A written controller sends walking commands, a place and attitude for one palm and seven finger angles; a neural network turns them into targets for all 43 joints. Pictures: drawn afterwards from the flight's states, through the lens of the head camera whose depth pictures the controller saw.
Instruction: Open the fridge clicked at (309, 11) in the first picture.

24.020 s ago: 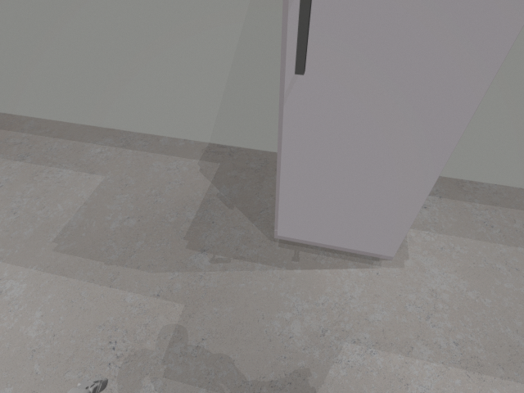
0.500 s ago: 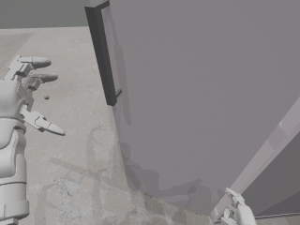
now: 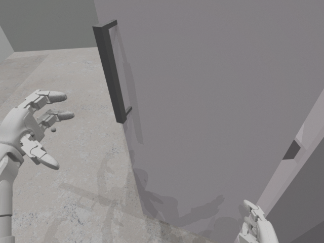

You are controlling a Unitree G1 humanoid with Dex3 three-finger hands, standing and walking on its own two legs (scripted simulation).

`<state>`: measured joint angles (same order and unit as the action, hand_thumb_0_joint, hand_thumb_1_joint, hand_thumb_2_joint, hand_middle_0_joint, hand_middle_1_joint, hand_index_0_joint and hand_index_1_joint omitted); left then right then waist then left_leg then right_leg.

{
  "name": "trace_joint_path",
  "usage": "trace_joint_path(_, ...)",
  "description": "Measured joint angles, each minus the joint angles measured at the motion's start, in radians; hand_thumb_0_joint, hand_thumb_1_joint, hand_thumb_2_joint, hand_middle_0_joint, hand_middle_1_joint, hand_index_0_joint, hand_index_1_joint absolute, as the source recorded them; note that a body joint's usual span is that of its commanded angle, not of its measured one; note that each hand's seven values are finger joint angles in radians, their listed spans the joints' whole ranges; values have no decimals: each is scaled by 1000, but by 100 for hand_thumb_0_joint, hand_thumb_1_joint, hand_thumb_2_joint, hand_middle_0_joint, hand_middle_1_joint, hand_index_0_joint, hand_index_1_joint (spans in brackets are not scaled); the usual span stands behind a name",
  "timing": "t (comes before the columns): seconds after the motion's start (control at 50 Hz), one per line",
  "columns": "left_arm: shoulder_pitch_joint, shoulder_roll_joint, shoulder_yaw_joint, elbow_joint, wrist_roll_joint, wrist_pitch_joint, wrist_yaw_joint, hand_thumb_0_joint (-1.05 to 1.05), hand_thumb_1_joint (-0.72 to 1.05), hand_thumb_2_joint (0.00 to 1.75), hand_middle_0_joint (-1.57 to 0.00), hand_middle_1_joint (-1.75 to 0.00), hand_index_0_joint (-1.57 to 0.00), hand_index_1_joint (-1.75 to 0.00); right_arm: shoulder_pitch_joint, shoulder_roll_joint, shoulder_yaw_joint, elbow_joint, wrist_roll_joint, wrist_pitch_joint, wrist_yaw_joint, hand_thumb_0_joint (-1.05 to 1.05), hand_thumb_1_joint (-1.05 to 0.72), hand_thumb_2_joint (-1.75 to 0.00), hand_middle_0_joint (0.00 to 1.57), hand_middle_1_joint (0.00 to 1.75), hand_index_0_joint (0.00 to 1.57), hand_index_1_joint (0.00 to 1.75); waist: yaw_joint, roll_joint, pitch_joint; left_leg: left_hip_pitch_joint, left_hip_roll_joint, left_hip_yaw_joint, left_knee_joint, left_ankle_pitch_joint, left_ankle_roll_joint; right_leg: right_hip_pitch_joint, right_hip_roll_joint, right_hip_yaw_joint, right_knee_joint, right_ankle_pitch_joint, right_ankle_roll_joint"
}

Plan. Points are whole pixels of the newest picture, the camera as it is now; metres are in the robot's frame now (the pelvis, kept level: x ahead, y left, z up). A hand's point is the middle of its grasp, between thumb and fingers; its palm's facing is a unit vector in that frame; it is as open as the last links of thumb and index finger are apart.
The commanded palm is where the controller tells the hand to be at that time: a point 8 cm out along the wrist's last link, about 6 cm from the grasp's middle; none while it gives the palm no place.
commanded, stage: draw the hand back to the body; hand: left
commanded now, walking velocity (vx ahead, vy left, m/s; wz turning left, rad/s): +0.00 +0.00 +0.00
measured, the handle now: (117, 77) +0.44 +0.17 +0.24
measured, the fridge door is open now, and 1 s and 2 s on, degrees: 66 66 66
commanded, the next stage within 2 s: step back with the hand held close in 1.32 s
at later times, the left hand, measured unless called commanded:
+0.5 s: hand (33, 159) +0.21 +0.29 +0.17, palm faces +0.50 -0.82 -0.27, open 13.2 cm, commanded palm +0.17 +0.31 +0.19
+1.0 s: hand (33, 171) +0.20 +0.28 +0.16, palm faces +0.47 -0.80 -0.38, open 8.3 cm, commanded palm +0.15 +0.32 +0.18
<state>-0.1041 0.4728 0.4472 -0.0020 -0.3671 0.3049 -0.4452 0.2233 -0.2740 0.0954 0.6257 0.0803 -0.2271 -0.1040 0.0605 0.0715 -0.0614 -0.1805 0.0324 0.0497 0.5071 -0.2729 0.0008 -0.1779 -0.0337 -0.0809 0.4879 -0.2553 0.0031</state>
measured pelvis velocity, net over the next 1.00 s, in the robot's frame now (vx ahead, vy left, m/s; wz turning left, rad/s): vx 0.01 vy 0.02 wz -0.02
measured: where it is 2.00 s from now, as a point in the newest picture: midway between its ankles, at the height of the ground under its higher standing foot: outside the picture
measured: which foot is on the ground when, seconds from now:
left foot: down 0.00-1.00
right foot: down 0.00-1.00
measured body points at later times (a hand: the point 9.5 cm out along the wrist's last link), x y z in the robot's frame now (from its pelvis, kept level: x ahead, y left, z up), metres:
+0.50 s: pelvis -0.01 +0.01 +0.00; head -0.03 +0.00 +0.45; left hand +0.18 +0.33 +0.19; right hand +0.17 -0.21 -0.08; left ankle +0.00 +0.12 -0.74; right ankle +0.01 -0.12 -0.74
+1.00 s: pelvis +0.01 +0.02 +0.00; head -0.02 +0.00 +0.45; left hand +0.17 +0.32 +0.18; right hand +0.20 -0.21 -0.07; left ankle +0.00 +0.12 -0.74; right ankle +0.01 -0.12 -0.74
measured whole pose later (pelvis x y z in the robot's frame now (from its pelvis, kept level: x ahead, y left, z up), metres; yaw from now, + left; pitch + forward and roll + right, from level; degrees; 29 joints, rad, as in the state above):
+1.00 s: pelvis +0.01 +0.02 +0.00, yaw -1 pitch -5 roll +0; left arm 0.45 0.34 0.34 -0.38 -0.06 -0.05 0.10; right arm 0.22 -0.23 0.02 0.66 -0.01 -0.15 -0.08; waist 0.09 0.04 0.01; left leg -0.08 0.02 0.07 0.44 -0.27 0.02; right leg -0.09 -0.05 -0.06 0.42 -0.24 0.03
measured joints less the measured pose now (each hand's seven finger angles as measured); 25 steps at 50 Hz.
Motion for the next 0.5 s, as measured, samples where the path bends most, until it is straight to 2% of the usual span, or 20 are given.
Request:
trace_joint_path(0.08, 41, -5, 34, -28, -18, 10, 6, -1, -55, 20, -25, -115, -25, -115, -4, 4, 0, -12, 4, 1, 18, 1, -90, -90, 21, 30, 20, 30, 6, -5, -15, 7, 4, 2, 1, -3, -3, 5, 4, 3, 1, -2, -1)
trace_joint_path(0.16, 61, -13, 27, -32, 8, 42, 27, -1, -55, 19, -25, -115, -25, -115, -11, -4, -4, -18, 7, 2, 14, 1, -90, -90, 21, 30, 20, 30, 21, -8, -4, 4, 5, -5, 11, -3, -3, 9, 4, -4, 5, -1, -2)
trace_joint_path(0.26, 111, -31, 12, -89, 14, 16, 28, -1, -52, 21, -25, -113, -25, -113, -15, -6, -5, -14, -1, -15, 0, 1, -90, -90, 21, 30, 20, 30, 31, -16, 14, 7, 5, -12, 19, -1, -2, 19, 4, -11, 4, 3, -3)
trace_joint_path(0.28, 125, -32, -5, -116, 51, -17, 71, -1, -51, 22, -25, -112, -25, -112, -14, -3, -12, -12, -15, -22, 4, 1, -90, -90, 21, 30, 20, 30, 31, -17, 16, 4, 6, -15, 22, -1, -2, 20, 6, -14, 1, 4, -3)
trace_joint_path(0.32, 161, -38, -30, -167, 125, -114, 213, -1, -47, 24, -25, -109, -25, -110, -20, 5, -22, 1, -40, -36, 18, 1, -90, -90, 21, 30, 20, 30, 27, -19, 25, -7, 10, -20, 28, -1, -4, 17, 10, -18, -9, 12, -3)
trace_joint_path(0.38, 227, -77, -41, -225, 195, -234, 380, -1, -39, 27, -25, -105, -25, -105, -28, 19, -34, 16, -58, -31, 28, 1, -90, -90, 21, 30, 20, 30, 23, -27, 50, -10, 9, -12, 20, 6, -2, 10, 10, -11, -15, 23, -1)
trace_joint_path(0.44, 289, -112, -61, -257, 238, -303, 472, -1, -30, 32, -24, -100, -24, -100, -17, 29, -44, 39, -69, -13, 27, 1, -90, -90, 21, 30, 20, 30, 27, -31, 66, -1, 4, -3, 5, 13, 3, 12, 5, -2, -21, 27, 3)
trace_joint_path(0.5, 325, -132, -85, -267, 269, -340, 522, -1, -20, 37, -24, -94, -24, -94, 0, 38, -51, 65, -76, 4, 21, 1, -90, -90, 21, 30, 20, 30, 32, -33, 77, 16, -5, 3, -10, 15, 9, 23, -4, 3, -25, 25, 8)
